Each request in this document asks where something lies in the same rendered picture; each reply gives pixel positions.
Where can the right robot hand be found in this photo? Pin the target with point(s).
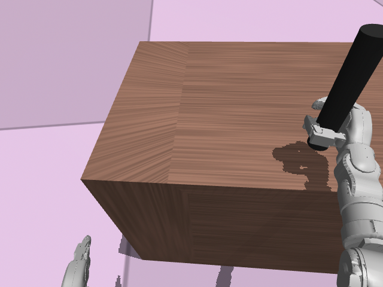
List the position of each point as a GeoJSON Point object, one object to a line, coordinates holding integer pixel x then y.
{"type": "Point", "coordinates": [356, 129]}

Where can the left robot hand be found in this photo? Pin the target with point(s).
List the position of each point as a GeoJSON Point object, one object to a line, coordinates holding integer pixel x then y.
{"type": "Point", "coordinates": [77, 271]}

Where can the can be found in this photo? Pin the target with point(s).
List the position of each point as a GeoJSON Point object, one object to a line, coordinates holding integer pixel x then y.
{"type": "Point", "coordinates": [360, 63]}

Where can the right robot arm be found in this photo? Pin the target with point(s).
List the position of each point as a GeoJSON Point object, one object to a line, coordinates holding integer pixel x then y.
{"type": "Point", "coordinates": [360, 197]}

